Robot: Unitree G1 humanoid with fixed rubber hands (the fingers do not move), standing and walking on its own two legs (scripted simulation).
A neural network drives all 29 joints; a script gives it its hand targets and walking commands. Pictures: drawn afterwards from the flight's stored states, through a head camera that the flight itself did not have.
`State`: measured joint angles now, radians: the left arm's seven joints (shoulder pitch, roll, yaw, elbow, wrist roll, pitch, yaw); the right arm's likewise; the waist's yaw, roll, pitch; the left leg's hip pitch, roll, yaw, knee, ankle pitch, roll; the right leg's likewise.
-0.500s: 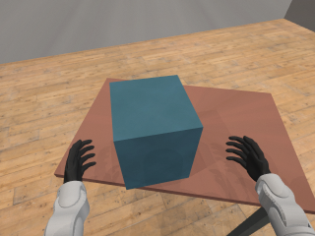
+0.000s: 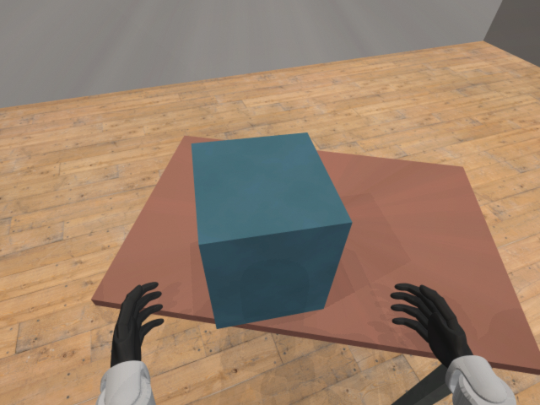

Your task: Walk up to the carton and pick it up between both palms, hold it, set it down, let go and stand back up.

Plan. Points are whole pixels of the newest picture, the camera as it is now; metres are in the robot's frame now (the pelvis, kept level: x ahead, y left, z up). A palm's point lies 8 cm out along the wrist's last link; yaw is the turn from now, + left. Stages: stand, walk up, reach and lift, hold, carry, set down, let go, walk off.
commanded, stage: set down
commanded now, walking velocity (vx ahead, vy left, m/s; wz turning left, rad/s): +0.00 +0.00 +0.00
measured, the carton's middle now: (261, 231) +0.40 +0.05 +0.03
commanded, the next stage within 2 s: let go in 1.42 s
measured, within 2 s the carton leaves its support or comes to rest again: neither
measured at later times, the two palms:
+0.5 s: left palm (129, 376) +0.17 +0.21 -0.02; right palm (432, 370) +0.20 -0.21 -0.02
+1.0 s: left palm (127, 388) +0.17 +0.23 -0.07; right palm (419, 369) +0.21 -0.20 -0.03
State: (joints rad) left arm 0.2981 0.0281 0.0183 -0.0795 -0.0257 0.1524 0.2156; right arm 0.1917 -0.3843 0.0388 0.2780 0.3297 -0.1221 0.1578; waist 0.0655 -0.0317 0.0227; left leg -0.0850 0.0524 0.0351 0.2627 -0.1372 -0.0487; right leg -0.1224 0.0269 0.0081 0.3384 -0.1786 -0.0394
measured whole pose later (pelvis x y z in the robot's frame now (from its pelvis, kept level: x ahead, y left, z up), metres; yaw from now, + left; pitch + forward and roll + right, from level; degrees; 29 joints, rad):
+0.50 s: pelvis +0.02 +0.01 +0.00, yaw +0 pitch -2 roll +0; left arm 0.40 0.06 0.00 0.09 -0.01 0.03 0.18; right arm 0.31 -0.30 0.04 0.36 0.26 -0.21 0.15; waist 0.06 -0.03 0.03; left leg -0.07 0.05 0.04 0.29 -0.18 -0.04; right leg -0.09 0.02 0.01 0.33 -0.21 -0.03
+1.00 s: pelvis +0.01 +0.01 +0.00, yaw +0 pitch -4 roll +0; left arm 0.28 0.13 0.03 0.34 0.05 0.09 0.08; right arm 0.18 -0.21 0.02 0.52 0.10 -0.21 0.09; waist 0.03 -0.06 0.06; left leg -0.04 0.05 0.04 0.30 -0.19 -0.03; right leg -0.05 0.02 0.02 0.31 -0.19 -0.02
